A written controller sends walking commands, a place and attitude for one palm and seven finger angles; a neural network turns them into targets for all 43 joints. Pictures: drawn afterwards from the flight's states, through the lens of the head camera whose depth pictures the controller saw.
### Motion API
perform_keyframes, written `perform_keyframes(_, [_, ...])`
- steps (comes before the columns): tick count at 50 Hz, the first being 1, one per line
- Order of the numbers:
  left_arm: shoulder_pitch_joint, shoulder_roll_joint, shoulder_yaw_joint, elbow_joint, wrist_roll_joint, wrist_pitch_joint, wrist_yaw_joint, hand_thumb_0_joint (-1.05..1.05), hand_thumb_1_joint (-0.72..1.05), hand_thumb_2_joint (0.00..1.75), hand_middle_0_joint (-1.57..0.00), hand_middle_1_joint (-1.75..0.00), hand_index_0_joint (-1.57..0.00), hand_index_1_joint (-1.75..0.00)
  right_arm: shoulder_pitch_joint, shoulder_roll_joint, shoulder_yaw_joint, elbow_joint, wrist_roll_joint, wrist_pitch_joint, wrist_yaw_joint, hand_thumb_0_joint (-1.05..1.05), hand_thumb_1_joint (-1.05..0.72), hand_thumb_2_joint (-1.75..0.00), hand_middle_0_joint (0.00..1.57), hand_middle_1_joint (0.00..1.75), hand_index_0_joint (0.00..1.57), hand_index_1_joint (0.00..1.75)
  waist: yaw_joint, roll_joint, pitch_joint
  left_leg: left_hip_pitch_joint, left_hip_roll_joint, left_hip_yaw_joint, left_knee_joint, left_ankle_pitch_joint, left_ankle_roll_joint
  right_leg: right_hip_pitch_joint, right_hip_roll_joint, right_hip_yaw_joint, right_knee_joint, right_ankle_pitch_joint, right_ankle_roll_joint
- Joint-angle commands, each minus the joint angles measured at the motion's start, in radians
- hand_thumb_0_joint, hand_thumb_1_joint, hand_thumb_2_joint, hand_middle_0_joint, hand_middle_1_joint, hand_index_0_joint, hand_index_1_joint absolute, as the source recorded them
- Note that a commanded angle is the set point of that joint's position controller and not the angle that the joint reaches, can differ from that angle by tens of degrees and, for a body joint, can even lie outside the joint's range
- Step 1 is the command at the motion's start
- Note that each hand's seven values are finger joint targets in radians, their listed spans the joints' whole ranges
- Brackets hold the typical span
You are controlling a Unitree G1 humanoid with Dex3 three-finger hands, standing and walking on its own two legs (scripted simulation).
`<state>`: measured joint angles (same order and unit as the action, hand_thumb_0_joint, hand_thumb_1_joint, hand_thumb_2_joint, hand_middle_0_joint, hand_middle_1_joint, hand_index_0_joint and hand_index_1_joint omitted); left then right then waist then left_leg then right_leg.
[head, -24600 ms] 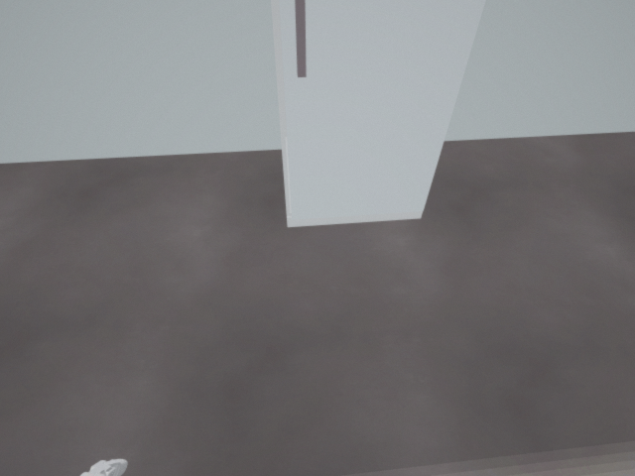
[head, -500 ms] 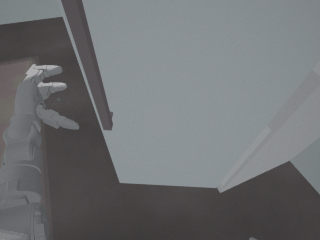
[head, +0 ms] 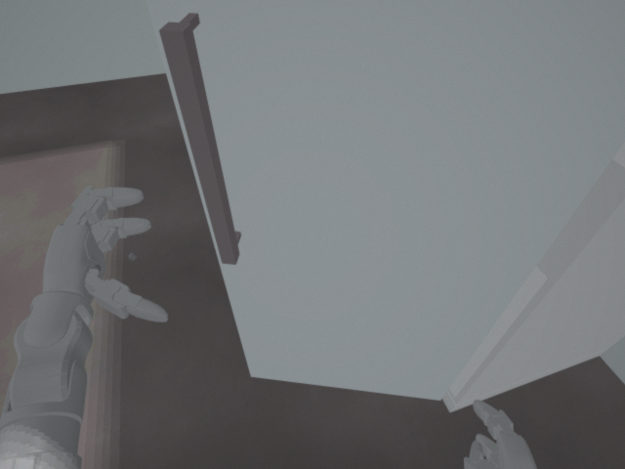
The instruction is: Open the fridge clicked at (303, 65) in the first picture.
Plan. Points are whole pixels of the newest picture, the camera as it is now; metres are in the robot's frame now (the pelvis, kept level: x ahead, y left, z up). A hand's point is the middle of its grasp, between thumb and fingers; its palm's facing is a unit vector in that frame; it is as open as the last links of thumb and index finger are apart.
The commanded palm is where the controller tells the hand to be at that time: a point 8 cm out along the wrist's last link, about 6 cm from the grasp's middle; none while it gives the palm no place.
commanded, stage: slip the hand off the handle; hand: left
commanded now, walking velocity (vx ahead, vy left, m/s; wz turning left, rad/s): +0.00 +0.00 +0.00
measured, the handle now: (215, 163) +0.46 +0.18 +0.16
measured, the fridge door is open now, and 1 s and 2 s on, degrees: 65 65 65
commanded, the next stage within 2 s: draw the hand back to the body in 0.30 s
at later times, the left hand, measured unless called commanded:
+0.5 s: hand (134, 265) +0.29 +0.23 +0.14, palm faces +0.19 -0.98 +0.02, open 14.7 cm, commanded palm +0.24 +0.28 +0.14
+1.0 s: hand (84, 302) +0.24 +0.26 +0.15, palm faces +0.38 -0.91 -0.15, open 14.3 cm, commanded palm +0.19 +0.29 +0.16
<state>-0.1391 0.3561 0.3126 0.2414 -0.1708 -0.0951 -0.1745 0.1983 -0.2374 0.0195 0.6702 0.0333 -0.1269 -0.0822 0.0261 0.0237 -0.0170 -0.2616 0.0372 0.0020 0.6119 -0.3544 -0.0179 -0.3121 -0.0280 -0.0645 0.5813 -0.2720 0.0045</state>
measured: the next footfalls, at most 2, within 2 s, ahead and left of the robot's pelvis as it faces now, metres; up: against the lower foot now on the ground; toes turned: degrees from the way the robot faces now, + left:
none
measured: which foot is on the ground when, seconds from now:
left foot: down 0.00-1.00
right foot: down 0.00-1.00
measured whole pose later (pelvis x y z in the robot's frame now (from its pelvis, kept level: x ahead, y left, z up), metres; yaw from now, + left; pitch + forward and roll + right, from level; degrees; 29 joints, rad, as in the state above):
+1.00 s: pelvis +0.00 +0.00 +0.01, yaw +0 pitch -5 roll -1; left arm 0.16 0.30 0.32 -0.18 -0.19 0.14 -0.01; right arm 0.13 -0.23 0.05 0.69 0.01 -0.22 -0.13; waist 0.07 0.04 0.01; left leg -0.10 0.04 0.00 0.49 -0.30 -0.02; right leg -0.14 -0.02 -0.07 0.46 -0.22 0.00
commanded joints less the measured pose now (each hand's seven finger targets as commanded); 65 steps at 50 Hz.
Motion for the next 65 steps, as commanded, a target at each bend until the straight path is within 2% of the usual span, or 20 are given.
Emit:
perform_keyframes(1, [-0.253, 0.221, 0.069, -0.256, -0.032, -0.056, -0.016, 0.0, -0.55, 0.2, -0.25, -1.15, -0.25, -1.15, -0.088, -0.143, -0.048, -0.137, 0.009, -0.061, -0.021, 0.0, -0.9, -0.9, 0.2, 0.3, 0.2, 0.3, -0.009, 0.01, -0.169, -0.022, -0.041, 0.014, -0.095, 0.205, 0.022, 0.139, 0.022, 0.029, -0.069, 0.185, -0.016])
perform_keyframes(7, [-0.221, 0.193, 0.042, -0.33, -0.04, -0.068, -0.019, 0.0, -0.55, 0.2, -0.25, -1.15, -0.25, -1.15, -0.109, -0.138, -0.04, -0.14, 0.007, -0.089, -0.027, 0.0, -0.9, -0.9, 0.2, 0.3, 0.2, 0.3, -0.009, 0.015, -0.15, -0.02, -0.045, 0.008, -0.091, 0.161, 0.022, 0.123, 0.019, 0.036, -0.079, 0.119, -0.014])
perform_keyframes(9, [-0.202, 0.228, 0.081, -0.33, -0.042, -0.072, -0.012, 0.0, -0.55, 0.2, -0.25, -1.15, -0.25, -1.15, -0.112, -0.142, -0.041, -0.132, 0.005, -0.097, -0.031, 0.0, -0.9, -0.9, 0.2, 0.3, 0.2, 0.3, -0.003, 0.012, -0.145, -0.025, -0.045, 0.006, -0.089, 0.148, 0.022, 0.124, 0.016, 0.044, -0.084, 0.099, -0.014])
perform_keyframes(14, [-0.299, 0.234, 0.068, -0.299, -0.032, -0.078, -0.002, 0.0, -0.55, 0.2, -0.25, -1.15, -0.25, -1.15, -0.126, -0.14, -0.033, -0.112, 0.004, -0.109, -0.045, 0.0, -0.9, -0.9, 0.2, 0.3, 0.2, 0.3, -0.011, 0.03, -0.133, -0.036, -0.047, 0.004, -0.097, 0.091, 0.022, 0.106, 0.009, 0.059, -0.107, 0.005, -0.013])
perform_keyframes(17, [-0.295, 0.199, 0.029, -0.29, -0.026, -0.081, -0.007, 0.0, -0.55, 0.2, -0.25, -1.15, -0.25, -1.15, -0.121, -0.135, -0.032, -0.109, 0.005, -0.12, -0.044, 0.0, -0.9, -0.9, 0.2, 0.3, 0.2, 0.3, -0.012, 0.039, -0.158, -0.024, -0.048, 0.004, -0.096, 0.112, 0.024, 0.116, 0.009, 0.054, -0.098, 0.04, -0.014])
perform_keyframes(21, [-0.228, 0.233, 0.072, -0.254, -0.029, -0.069, -0.008, 0.0, -0.55, 0.2, -0.25, -1.15, -0.25, -1.15, -0.107, -0.144, -0.038, -0.109, 0.003, -0.125, -0.039, 0.0, -0.9, -0.9, 0.2, 0.3, 0.2, 0.3, 0.006, 0.007, -0.181, -0.039, -0.047, 0.002, -0.095, 0.141, 0.022, 0.146, 0.007, 0.052, -0.08, 0.088, -0.014])
perform_keyframes(22, [-0.215, 0.142, 0.156, -0.202, -0.235, 0.042, 0.002, 0.0, -0.55, 0.2, -0.25, -1.15, -0.25, -1.15, -0.149, -0.133, -0.037, -0.117, 0.035, -0.133, -0.05, 0.0, -0.9, -0.9, 0.2, 0.3, 0.2, 0.3, 0.055, -0.07, -0.238, -0.045, -0.053, -0.012, -0.12, 0.147, 0.015, 0.245, -0.006, 0.066, -0.119, 0.086, -0.02])
perform_keyframes(23, [-0.227, 0.171, 0.16, -0.282, -0.242, 0.102, 0.005, 0.0, -0.55, 0.2, -0.25, -1.15, -0.25, -1.15, -0.162, -0.137, -0.036, -0.122, 0.037, -0.14, -0.057, 0.0, -0.9, -0.9, 0.2, 0.3, 0.2, 0.3, 0.06, -0.068, -0.266, -0.016, -0.051, -0.006, -0.122, 0.172, 0.018, 0.271, -0.011, 0.073, -0.127, 0.109, -0.011])
perform_keyframes(25, [-0.133, 0.222, 0.179, -0.354, -0.153, 0.172, 0.055, 0.0, -0.55, 0.2, -0.25, -1.15, -0.25, -1.15, -0.156, -0.131, -0.03, -0.13, 0.024, -0.138, -0.056, 0.0, -0.9, -0.9, 0.2, 0.3, 0.2, 0.3, 0.073, 0.024, -0.25, 0.006, -0.049, 0.003, -0.135, 0.253, 0.021, 0.266, 0.0, 0.038, -0.093, 0.214, -0.013])
perform_keyframes(27, [-0.071, 0.148, 0.094, -0.446, -0.081, 0.191, 0.099, 0.0, -0.55, 0.2, -0.25, -1.15, -0.25, -1.15, -0.143, -0.12, -0.027, -0.141, 0.019, -0.133, -0.042, 0.0, -0.9, -0.9, 0.2, 0.3, 0.2, 0.3, 0.049, 0.055, -0.177, 0.01, -0.044, 0.011, -0.154, 0.284, 0.017, 0.224, 0.014, 0.012, -0.094, 0.239, -0.015])
perform_keyframes(30, [-0.062, 0.125, 0.092, -0.527, -0.093, 0.173, 0.118, 0.0, -0.55, 0.2, -0.25, -1.15, -0.25, -1.15, -0.147, -0.128, -0.033, -0.137, 0.014, -0.134, -0.044, 0.0, -0.9, -0.9, 0.2, 0.3, 0.2, 0.3, 0.034, -0.029, -0.148, 0.031, -0.035, 0.011, -0.158, 0.266, 0.02, 0.211, 0.027, 0.011, -0.119, 0.205, -0.013])
perform_keyframes(39, [-0.02, 0.108, 0.082, -0.609, -0.104, 0.201, 0.083, 0.0, -0.55, 0.2, -0.25, -1.15, -0.25, -1.15, -0.177, -0.119, -0.021, -0.124, 0.013, -0.14, -0.068, 0.0, -0.9, -0.9, 0.2, 0.3, 0.2, 0.3, 0.038, 0.067, -0.116, 0.088, -0.039, 0.014, -0.193, 0.265, 0.018, 0.226, 0.029, 0.007, -0.156, 0.193, -0.017])
perform_keyframes(41, [0.003, 0.108, 0.084, -0.609, -0.108, 0.214, 0.079, 0.0, -0.55, 0.2, -0.25, -1.15, -0.25, -1.15, -0.18, -0.12, -0.018, -0.122, 0.014, -0.141, -0.069, 0.0, -0.9, -0.9, 0.2, 0.3, 0.2, 0.3, 0.036, 0.029, -0.104, 0.087, -0.036, 0.01, -0.199, 0.262, 0.02, 0.229, 0.031, 0.003, -0.163, 0.186, -0.015])
perform_keyframes(46, [0.02, 0.113, 0.099, -0.644, -0.12, 0.232, 0.069, 0.0, -0.37, 0.29, -0.24, -1.04, -0.24, -1.04, -0.199, -0.116, -0.01, -0.124, 0.014, -0.143, -0.072, 0.0, -0.9, -0.9, 0.2, 0.3, 0.2, 0.3, 0.043, 0.039, -0.087, 0.1, -0.036, 0.006, -0.212, 0.255, 0.019, 0.234, 0.033, 0.001, -0.178, 0.171, -0.017])
perform_keyframes(47, [0.051, 0.273, 0.165, -0.719, 0.02, 0.143, 0.2, 0.0, -0.33, 0.31, -0.24, -1.02, -0.24, -1.02, -0.178, -0.117, -0.024, -0.133, -0.03, -0.152, -0.057, 0.0, -0.9, -0.9, 0.2, 0.3, 0.2, 0.3, 0.05, 0.081, -0.03, 0.075, -0.04, 0.033, -0.209, 0.255, 0.022, 0.24, 0.017, 0.027, -0.211, 0.179, -0.018])
perform_keyframes(48, [0.16, 0.164, 0.11, -0.63, 0.04, 0.12, 0.243, 0.0, -0.3, 0.32, -0.24, -1.0, -0.24, -1.0, -0.166, -0.108, -0.019, -0.114, -0.041, -0.146, -0.045, 0.0, -0.9, -0.9, 0.2, 0.3, 0.2, 0.3, 0.037, 0.049, -0.001, 0.058, -0.039, 0.036, -0.219, 0.249, 0.018, 0.235, 0.013, 0.006, -0.207, 0.179, -0.019])
perform_keyframes(49, [0.189, 0.126, 0.069, -0.633, 0.054, 0.1, 0.265, 0.0, -0.26, 0.34, -0.24, -0.98, -0.24, -0.98, -0.159, -0.103, -0.019, -0.118, -0.039, -0.137, -0.035, 0.0, -0.9, -0.9, 0.2, 0.3, 0.2, 0.3, 0.034, 0.013, -0.007, 0.067, -0.033, 0.033, -0.23, 0.253, 0.017, 0.248, 0.017, 0.007, -0.207, 0.177, -0.018])
perform_keyframes(52, [0.186, 0.139, 0.064, -0.7, 0.083, 0.049, 0.303, 0.0, -0.15, 0.39, -0.24, -0.92, -0.24, -0.92, -0.162, -0.104, -0.029, -0.125, -0.04, -0.122, -0.025, 0.0, -0.9, -0.9, 0.2, 0.3, 0.2, 0.3, 0.034, 0.055, -0.057, 0.117, -0.028, 0.045, -0.246, 0.272, 0.021, 0.278, 0.019, 0.017, -0.215, 0.192, -0.017])
perform_keyframes(60, [0.239, 0.161, 0.084, -0.713, 0.118, -0.009, 0.345, 0.0, 0.14, 0.53, -0.23, -0.75, -0.23, -0.75, -0.176, -0.107, -0.037, -0.113, -0.046, -0.109, -0.029, 0.0, -0.9, -0.9, 0.2, 0.3, 0.2, 0.3, 0.043, 0.022, -0.044, 0.14, -0.025, 0.037, -0.284, 0.253, 0.025, 0.302, 0.024, 0.012, -0.241, 0.151, -0.017])
perform_keyframes(65, [0.336, 0.156, 0.097, -0.75, 0.12, -0.031, 0.346, 0.0, 0.32, 0.62, -0.22, -0.64, -0.22, -0.64, -0.179, -0.102, -0.042, -0.112, -0.046, -0.106, -0.022, 0.0, -0.9, -0.9, 0.2, 0.3, 0.2, 0.3, 0.053, 0.052, -0.041, 0.14, -0.022, 0.032, -0.291, 0.288, 0.019, 0.322, 0.025, 0.012, -0.238, 0.172, -0.019])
